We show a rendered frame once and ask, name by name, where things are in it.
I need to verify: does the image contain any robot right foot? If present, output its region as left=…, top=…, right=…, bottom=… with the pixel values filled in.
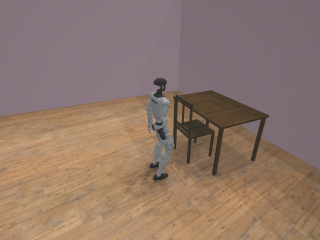
left=153, top=173, right=168, bottom=181

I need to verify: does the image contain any robot right upper arm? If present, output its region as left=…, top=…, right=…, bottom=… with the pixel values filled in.
left=160, top=98, right=170, bottom=123

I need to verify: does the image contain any robot left upper arm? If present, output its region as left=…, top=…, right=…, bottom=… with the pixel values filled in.
left=146, top=92, right=156, bottom=112

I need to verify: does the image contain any chair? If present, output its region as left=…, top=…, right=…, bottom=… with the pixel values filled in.
left=173, top=95, right=215, bottom=164

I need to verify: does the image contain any robot left thigh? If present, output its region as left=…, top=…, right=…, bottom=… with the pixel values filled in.
left=152, top=124, right=164, bottom=149

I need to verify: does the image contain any right robot hand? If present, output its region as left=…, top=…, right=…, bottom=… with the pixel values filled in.
left=166, top=137, right=175, bottom=151

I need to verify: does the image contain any left robot hand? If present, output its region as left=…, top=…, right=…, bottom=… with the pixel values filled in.
left=147, top=123, right=155, bottom=134

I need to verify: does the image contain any left robot forearm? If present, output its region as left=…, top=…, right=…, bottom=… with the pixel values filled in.
left=146, top=110, right=153, bottom=124

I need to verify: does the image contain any right robot forearm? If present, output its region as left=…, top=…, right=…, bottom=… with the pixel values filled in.
left=162, top=117, right=171, bottom=139

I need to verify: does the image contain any table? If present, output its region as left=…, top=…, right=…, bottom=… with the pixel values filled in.
left=173, top=90, right=269, bottom=176

